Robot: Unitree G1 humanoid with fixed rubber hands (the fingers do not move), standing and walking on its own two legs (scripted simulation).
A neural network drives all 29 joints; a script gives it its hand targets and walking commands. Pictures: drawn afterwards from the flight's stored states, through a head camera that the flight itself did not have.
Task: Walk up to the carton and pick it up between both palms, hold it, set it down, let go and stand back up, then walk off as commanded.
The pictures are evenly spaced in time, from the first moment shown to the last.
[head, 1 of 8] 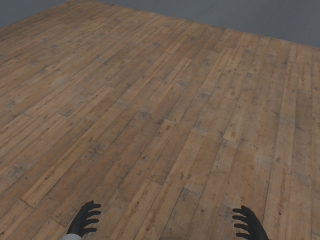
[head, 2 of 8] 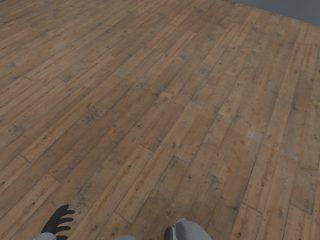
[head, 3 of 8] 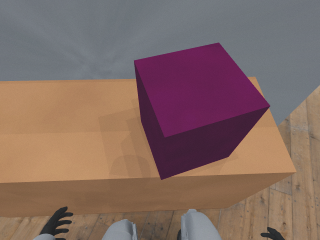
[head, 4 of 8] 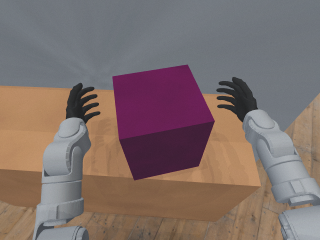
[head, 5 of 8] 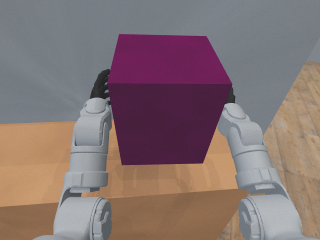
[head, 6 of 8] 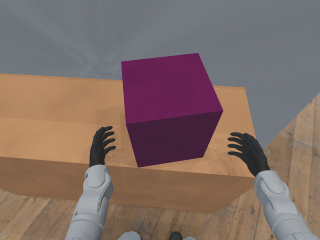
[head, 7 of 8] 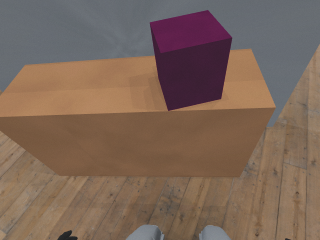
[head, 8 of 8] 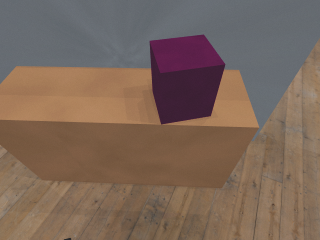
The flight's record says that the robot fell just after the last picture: no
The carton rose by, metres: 0.20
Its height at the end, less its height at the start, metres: +0.00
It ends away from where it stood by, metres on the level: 0.01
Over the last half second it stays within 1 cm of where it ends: yes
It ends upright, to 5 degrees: yes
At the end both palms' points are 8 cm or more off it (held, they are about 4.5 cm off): yes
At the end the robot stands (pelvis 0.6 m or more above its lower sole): yes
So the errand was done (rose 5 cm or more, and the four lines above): yes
